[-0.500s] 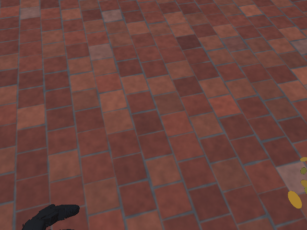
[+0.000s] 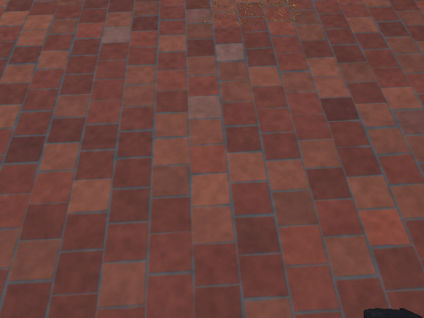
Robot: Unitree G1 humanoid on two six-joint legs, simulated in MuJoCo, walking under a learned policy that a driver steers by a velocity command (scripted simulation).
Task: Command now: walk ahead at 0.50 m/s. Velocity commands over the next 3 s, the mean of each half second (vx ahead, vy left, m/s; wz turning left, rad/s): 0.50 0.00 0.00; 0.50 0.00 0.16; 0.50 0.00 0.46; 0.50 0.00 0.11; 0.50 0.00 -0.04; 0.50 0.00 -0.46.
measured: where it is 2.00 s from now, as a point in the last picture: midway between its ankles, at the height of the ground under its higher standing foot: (200, 149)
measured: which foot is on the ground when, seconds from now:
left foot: up 0.00-0.06, down 0.08-0.62, up 0.64-1.00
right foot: down 0.00-0.08, up 0.10-0.58, down 0.60-1.00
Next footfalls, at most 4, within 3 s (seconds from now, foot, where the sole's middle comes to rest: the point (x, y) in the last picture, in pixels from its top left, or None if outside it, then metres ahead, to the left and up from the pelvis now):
0.08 left None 0.22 0.13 -0.78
0.60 right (277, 313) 0.50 -0.12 -0.78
1.16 left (204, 226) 0.78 0.14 -0.78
1.68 right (236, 152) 1.14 0.04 -0.78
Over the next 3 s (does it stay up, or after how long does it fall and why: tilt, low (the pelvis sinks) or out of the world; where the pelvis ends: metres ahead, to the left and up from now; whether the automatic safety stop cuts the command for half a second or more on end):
stays up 1.64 0.31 0.01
